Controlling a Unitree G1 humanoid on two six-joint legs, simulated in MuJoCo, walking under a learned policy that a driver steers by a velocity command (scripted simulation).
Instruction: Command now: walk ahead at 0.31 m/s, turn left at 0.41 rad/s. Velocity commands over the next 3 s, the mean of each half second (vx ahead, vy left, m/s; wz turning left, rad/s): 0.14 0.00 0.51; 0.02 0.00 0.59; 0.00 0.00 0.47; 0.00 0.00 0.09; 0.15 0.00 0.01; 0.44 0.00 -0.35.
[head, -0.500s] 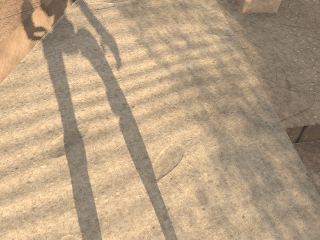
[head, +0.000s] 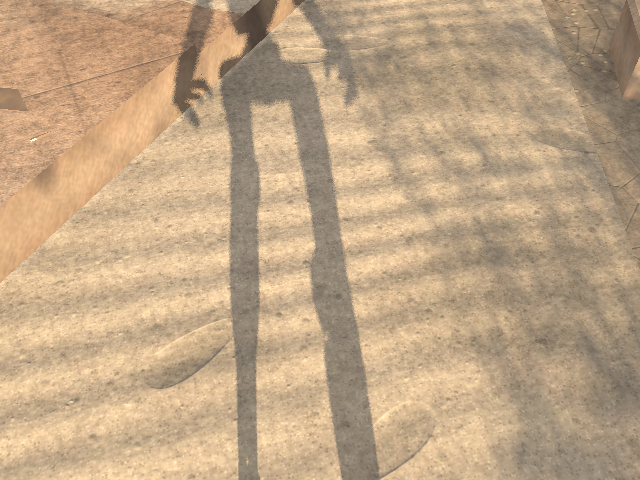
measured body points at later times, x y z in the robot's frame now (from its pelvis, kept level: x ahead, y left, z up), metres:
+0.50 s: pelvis +0.15 +0.02 -0.01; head +0.20 +0.04 +0.43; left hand +0.24 +0.33 -0.12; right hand +0.37 -0.22 -0.10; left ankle +0.21 +0.12 -0.75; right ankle +0.25 -0.14 -0.71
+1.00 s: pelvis +0.18 -0.01 -0.01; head +0.21 +0.01 +0.44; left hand +0.13 +0.30 -0.11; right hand +0.47 -0.14 -0.10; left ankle +0.10 +0.10 -0.72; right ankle +0.25 -0.12 -0.75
